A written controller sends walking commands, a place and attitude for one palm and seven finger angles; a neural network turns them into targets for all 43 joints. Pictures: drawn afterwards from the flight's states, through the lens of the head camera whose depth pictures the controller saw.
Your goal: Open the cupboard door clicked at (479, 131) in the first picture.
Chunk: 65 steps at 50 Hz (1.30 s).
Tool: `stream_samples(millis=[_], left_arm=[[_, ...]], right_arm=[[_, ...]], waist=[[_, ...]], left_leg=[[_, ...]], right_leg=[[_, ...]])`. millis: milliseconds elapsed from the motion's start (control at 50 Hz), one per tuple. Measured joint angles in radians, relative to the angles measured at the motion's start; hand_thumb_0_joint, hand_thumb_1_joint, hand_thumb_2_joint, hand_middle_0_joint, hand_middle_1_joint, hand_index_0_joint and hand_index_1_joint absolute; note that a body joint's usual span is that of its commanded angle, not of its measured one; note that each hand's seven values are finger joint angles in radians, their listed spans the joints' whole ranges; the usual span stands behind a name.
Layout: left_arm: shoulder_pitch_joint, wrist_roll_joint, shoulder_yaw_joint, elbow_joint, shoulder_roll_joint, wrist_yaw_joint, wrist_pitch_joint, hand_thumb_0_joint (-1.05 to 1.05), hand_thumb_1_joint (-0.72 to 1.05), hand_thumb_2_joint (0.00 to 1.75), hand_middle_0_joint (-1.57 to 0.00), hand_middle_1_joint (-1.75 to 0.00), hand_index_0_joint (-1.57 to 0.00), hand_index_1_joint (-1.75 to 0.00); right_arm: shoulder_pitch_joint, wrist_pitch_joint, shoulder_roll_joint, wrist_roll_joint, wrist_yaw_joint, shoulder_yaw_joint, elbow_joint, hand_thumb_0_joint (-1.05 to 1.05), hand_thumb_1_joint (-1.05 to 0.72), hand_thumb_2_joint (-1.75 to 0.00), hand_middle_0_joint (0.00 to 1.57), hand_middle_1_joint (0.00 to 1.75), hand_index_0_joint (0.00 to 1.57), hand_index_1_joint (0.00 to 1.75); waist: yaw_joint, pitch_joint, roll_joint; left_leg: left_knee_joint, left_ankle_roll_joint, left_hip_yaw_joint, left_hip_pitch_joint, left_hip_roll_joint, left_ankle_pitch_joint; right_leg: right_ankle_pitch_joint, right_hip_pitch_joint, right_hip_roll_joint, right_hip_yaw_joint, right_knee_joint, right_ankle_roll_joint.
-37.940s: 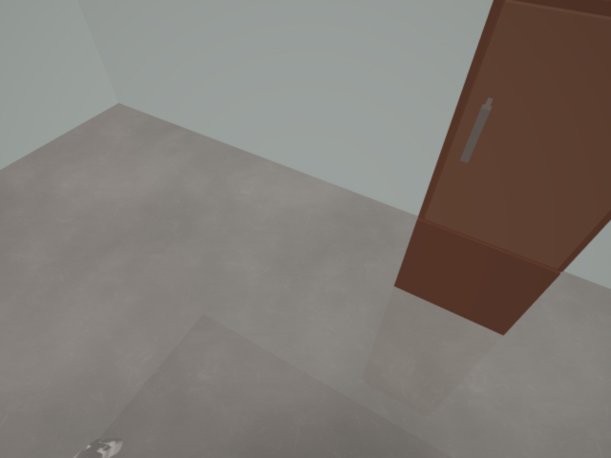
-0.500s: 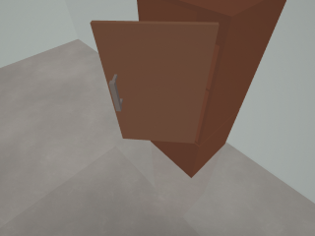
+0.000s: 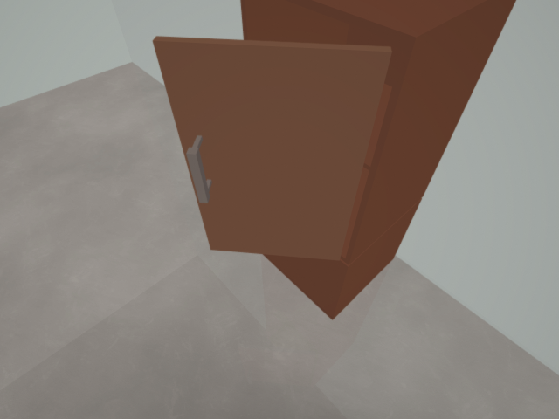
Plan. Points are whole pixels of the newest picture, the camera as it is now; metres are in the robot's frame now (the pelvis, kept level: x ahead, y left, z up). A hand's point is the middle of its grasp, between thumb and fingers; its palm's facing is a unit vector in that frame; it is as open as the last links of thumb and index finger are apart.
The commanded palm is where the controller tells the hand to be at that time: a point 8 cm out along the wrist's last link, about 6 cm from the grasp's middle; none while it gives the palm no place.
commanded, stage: look again from close up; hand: left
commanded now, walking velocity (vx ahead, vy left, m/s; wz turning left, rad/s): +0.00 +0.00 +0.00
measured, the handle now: (201, 170) +0.57 +0.20 -0.01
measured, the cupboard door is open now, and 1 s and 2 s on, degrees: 41 41 41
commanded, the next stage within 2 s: raise the hand with hooked fingers in 0.10 s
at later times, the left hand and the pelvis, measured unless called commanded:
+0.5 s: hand (149, 381) +0.18 +0.19 -0.03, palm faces +0.04 -1.00 -0.05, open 8.0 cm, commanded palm +0.12 +0.26 -0.06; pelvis -0.03 -0.01 -0.05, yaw +4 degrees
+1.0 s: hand (109, 383) +0.17 +0.25 -0.04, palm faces -0.04 -1.00 -0.04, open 10.9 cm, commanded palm +0.14 +0.30 -0.03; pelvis -0.06 +0.01 -0.08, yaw +4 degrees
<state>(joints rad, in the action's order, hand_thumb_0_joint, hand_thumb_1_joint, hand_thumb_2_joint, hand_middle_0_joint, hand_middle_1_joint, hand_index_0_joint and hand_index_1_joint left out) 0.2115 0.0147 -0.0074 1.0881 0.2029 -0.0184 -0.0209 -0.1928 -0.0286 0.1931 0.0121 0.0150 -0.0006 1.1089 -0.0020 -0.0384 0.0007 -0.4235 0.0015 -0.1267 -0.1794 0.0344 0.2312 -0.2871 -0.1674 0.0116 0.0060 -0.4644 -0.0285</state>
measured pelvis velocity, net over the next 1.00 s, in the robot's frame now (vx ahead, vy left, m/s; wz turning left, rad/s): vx -0.06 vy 0.01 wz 0.06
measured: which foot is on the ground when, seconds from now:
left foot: down 0.00-1.00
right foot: down 0.00-1.00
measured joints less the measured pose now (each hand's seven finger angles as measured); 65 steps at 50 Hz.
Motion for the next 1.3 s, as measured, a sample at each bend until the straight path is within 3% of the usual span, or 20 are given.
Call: stream_samples(millis=[220,240,260,300,360,420,480,540,600,640,720,900,1060,1300], left_arm=[[0.011,0.002,0.004,0.003,0.014,-0.009,-0.003,0.0,0.91,0.9,-0.2,-0.3,-0.2,-0.3],[0.056,-0.039,0.03,-0.144,0.008,-0.007,0.049,0.01,0.91,0.9,-0.2,-0.3,-0.2,-0.3],[0.109,-0.066,0.055,-0.322,0.003,-0.008,0.053,0.01,0.91,0.9,-0.2,-0.3,-0.2,-0.3],[0.183,-0.121,0.069,-0.609,-0.008,-0.025,0.001,0.01,0.9,0.9,-0.2,-0.3,-0.2,-0.31],[0.16,-0.183,0.115,-0.797,-0.036,0.018,-0.136,0.01,0.87,0.88,-0.2,-0.32,-0.2,-0.33],[0.099,-0.23,0.167,-0.809,-0.039,0.143,-0.333,0.01,0.82,0.86,-0.2,-0.35,-0.2,-0.36],[0.072,-0.255,0.193,-0.783,-0.018,0.312,-0.509,0.0,0.77,0.84,-0.21,-0.39,-0.2,-0.39],[0.076,-0.285,0.212,-0.767,0.019,0.473,-0.588,0.0,0.7,0.81,-0.21,-0.43,-0.21,-0.44],[0.095,-0.343,0.232,-0.79,0.035,0.542,-0.557,0.01,0.63,0.79,-0.22,-0.47,-0.22,-0.48],[0.1,-0.366,0.245,-0.822,0.038,0.54,-0.527,0.01,0.59,0.77,-0.23,-0.5,-0.22,-0.51],[0.073,-0.364,0.255,-0.891,0.06,0.515,-0.475,0.01,0.49,0.73,-0.23,-0.56,-0.23,-0.57],[-0.003,-0.358,0.276,-0.911,0.123,0.518,-0.323,0.01,0.28,0.64,-0.24,-0.69,-0.24,-0.7],[0.009,-0.364,0.309,-0.903,0.129,0.491,-0.334,0.0,0.1,0.56,-0.26,-0.81,-0.25,-0.82],[-0.031,-0.355,0.324,-0.899,0.157,0.506,-0.315,0.0,-0.18,0.44,-0.28,-0.99,-0.27,-1.0]], right_arm=[[0.034,0.006,0.028,-0.003,0.001,-0.005,-0.012,0.0,-0.91,-0.89,0.2,0.3,0.2,0.3],[0.014,0.0,0.033,-0.019,0.007,-0.006,-0.059,0.0,-0.91,-0.89,0.2,0.3,0.2,0.3],[-0.019,-0.038,0.034,-0.028,0.024,-0.008,-0.11,0.0,-0.91,-0.89,0.2,0.3,0.2,0.3],[-0.067,-0.121,0.039,-0.043,0.047,-0.018,-0.19,0.01,-0.91,-0.89,0.2,0.3,0.2,0.3],[-0.072,-0.184,0.052,-0.035,0.048,-0.039,-0.284,0.01,-0.91,-0.89,0.2,0.3,0.2,0.3],[-0.028,-0.206,0.055,-0.027,0.026,-0.054,-0.36,0.01,-0.9,-0.89,0.2,0.3,0.2,0.3],[0.018,-0.225,0.06,-0.027,0.002,-0.064,-0.437,0.01,-0.9,-0.89,0.2,0.3,0.2,0.3],[0.051,-0.235,0.074,-0.037,-0.008,-0.069,-0.51,0.01,-0.9,-0.89,0.2,0.3,0.2,0.3],[0.06,-0.234,0.085,-0.05,0.008,-0.065,-0.565,0.01,-0.9,-0.89,0.2,0.3,0.2,0.3],[0.055,-0.233,0.086,-0.056,0.025,-0.056,-0.581,0.01,-0.9,-0.89,0.2,0.3,0.2,0.3],[0.03,-0.232,0.07,-0.055,0.053,-0.02,-0.569,0.01,-0.9,-0.89,0.2,0.3,0.2,0.3],[-0.053,-0.212,0.02,-0.054,0.054,0.033,-0.527,0.01,-0.9,-0.89,0.2,0.3,0.2,0.3],[-0.114,-0.216,0.054,-0.052,0.044,0.015,-0.528,0.01,-0.9,-0.89,0.2,0.3,0.2,0.3],[-0.074,-0.224,0.085,-0.054,0.045,0.013,-0.567,0.01,-0.9,-0.89,0.2,0.3,0.2,0.3]], waist=[[0.008,0.003,0.005],[0.004,-0.001,0.007],[0.01,-0.003,0.0],[0.007,0.012,-0.001],[-0.019,0.054,0.016],[-0.021,0.107,0.007],[-0.011,0.144,-0.012],[0.003,0.162,-0.022],[0.021,0.164,-0.017],[0.033,0.16,-0.009],[0.047,0.15,0.006],[-0.003,0.139,0.036],[-0.024,0.146,0.033],[-0.016,0.134,0.014]], left_leg=[[-0.014,0.004,0.007,-0.001,0.008,0.015],[-0.029,0.003,0.013,-0.012,0.009,0.023],[-0.03,0.0,0.016,-0.015,0.0,0.024],[-0.04,-0.003,0.032,-0.032,-0.02,0.021],[-0.131,-0.007,0.068,-0.134,-0.031,0.043],[-0.266,-0.003,0.067,-0.292,-0.024,0.084],[-0.423,0.001,0.068,-0.459,-0.013,0.119],[-0.581,0.004,0.077,-0.599,-0.003,0.189],[-0.692,0.009,0.093,-0.688,0.006,0.227],[-0.741,0.01,0.109,-0.722,0.011,0.243],[-0.787,0.007,0.138,-0.758,0.017,0.252],[-0.726,-0.013,0.133,-0.739,0.019,0.217],[-0.676,-0.038,0.103,-0.712,0.007,0.203],[-0.651,-0.057,0.102,-0.671,-0.006,0.205]], right_leg=[[-0.004,0.017,0.007,0.007,0.018,0.001],[-0.006,0.01,0.007,0.013,0.01,0.002],[-0.015,0.001,-0.001,0.016,-0.009,0.001],[-0.04,-0.019,-0.022,0.033,-0.05,0.003],[-0.074,-0.101,-0.038,0.07,-0.128,0.007],[-0.118,-0.263,-0.041,0.067,-0.271,0.0],[-0.172,-0.434,-0.036,0.06,-0.435,-0.01],[-0.223,-0.57,-0.031,0.06,-0.582,-0.012],[-0.257,-0.647,-0.027,0.074,-0.68,-0.023],[-0.27,-0.669,-0.023,0.089,-0.714,-0.024],[-0.271,-0.684,-0.015,0.116,-0.732,-0.025],[-0.216,-0.657,-0.009,0.111,-0.647,-0.006],[-0.192,-0.637,-0.021,0.083,-0.597,0.019],[-0.182,-0.583,-0.03,0.083,-0.55,0.039]])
